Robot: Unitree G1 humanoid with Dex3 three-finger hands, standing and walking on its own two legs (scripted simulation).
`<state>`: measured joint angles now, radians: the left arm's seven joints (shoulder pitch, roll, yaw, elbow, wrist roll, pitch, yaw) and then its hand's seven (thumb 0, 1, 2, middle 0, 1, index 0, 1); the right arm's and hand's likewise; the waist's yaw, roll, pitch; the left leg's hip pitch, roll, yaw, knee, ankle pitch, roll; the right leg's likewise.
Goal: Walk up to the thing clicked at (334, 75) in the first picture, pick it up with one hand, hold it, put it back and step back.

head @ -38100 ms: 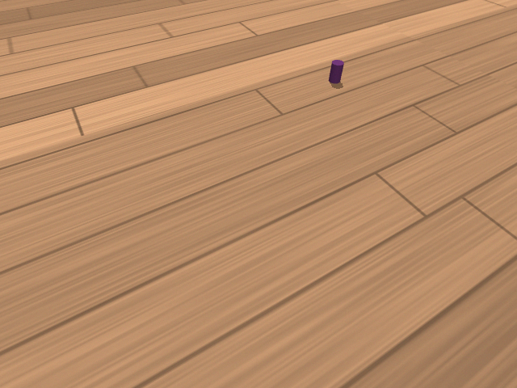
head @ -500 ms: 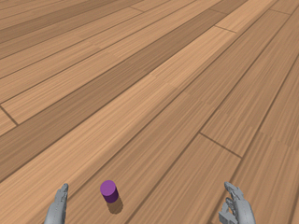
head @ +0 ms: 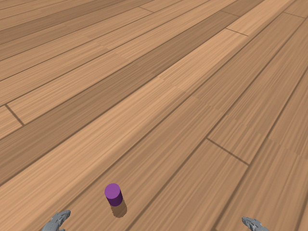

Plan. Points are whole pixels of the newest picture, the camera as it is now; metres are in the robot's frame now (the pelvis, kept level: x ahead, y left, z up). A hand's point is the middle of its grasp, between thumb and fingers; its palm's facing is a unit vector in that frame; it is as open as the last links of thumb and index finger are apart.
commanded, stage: stand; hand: left
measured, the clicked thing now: (114, 195) +0.43 +0.23 -0.68
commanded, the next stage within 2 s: step back in 1.98 s
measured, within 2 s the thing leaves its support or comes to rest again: neither
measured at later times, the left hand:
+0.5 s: hand out of the picture +0.03 +0.26 -0.13, palm faces -0.01 -0.94 -0.34, open 7.4 cm
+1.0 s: hand out of the picture +0.04 +0.26 -0.13, palm faces -0.02 -0.94 -0.34, open 7.3 cm
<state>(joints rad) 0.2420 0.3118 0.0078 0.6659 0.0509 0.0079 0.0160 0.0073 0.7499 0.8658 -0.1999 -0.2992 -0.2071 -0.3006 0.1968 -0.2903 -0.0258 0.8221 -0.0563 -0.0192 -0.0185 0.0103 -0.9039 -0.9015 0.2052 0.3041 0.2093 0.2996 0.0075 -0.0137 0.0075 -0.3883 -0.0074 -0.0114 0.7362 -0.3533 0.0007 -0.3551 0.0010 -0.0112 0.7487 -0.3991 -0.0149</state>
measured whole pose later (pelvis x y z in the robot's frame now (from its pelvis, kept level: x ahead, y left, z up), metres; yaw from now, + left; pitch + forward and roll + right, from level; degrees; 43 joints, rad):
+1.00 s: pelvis -0.01 +0.01 +0.03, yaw +0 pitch -3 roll +0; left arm 0.13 0.32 0.00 1.17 0.02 -0.02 0.01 0.01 0.91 0.90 -0.20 -0.30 -0.21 -0.30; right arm 0.13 -0.32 -0.01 1.16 -0.02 0.00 0.00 0.01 -0.91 -0.90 0.20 0.30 0.21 0.30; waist 0.01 0.01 0.06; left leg -0.13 -0.02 -0.01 0.33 -0.14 0.01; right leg -0.09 -0.01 -0.01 0.33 -0.18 0.01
